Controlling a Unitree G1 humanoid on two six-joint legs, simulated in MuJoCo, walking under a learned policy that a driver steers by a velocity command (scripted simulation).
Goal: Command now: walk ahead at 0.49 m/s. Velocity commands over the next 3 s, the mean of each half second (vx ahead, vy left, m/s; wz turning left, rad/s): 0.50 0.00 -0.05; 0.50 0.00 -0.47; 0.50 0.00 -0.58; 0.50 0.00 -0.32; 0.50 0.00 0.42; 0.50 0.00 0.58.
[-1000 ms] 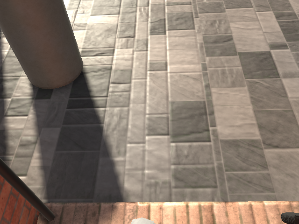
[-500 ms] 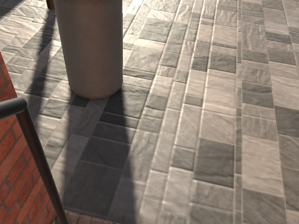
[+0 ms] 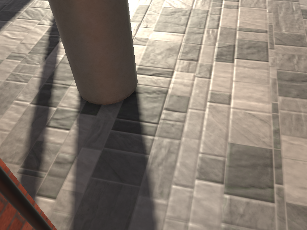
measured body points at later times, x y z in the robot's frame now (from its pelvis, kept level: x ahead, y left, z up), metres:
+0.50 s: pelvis +0.30 +0.06 -0.18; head +0.31 +0.07 +0.27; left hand +0.36 +0.31 -0.33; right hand +0.30 -0.18 -0.33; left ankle +0.30 +0.14 -0.90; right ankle +0.27 -0.11 -0.75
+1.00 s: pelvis +0.61 -0.04 -0.36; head +0.66 -0.06 +0.08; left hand +0.82 +0.14 -0.49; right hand +0.55 -0.28 -0.50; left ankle +0.52 +0.15 -0.86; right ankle +0.64 -0.14 -1.09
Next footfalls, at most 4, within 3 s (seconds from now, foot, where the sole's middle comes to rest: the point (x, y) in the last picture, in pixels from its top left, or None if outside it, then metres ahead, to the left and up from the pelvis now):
0.32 left None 0.34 0.14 -0.94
0.88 right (197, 224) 0.68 -0.15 -1.12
1.24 left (174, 176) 0.98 -0.03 -1.12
1.76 right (236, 167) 1.04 -0.42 -1.12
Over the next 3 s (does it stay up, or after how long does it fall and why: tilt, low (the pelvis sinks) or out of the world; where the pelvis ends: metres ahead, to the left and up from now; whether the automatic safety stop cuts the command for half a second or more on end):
stays up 1.55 -0.63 -0.35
